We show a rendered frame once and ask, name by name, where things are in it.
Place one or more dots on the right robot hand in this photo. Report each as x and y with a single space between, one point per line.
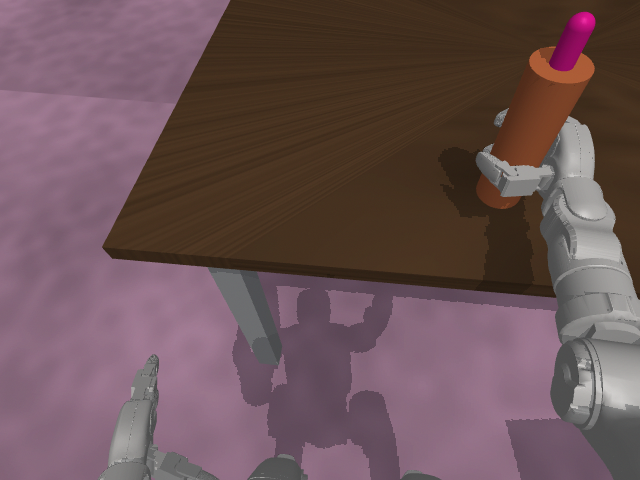
571 155

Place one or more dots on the left robot arm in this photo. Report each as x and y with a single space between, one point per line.
126 471

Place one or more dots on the bottle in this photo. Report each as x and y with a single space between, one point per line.
552 82

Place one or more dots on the left robot hand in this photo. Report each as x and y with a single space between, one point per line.
132 439

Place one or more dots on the table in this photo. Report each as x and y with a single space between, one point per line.
338 139

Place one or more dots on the right robot arm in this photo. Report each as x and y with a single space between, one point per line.
596 382

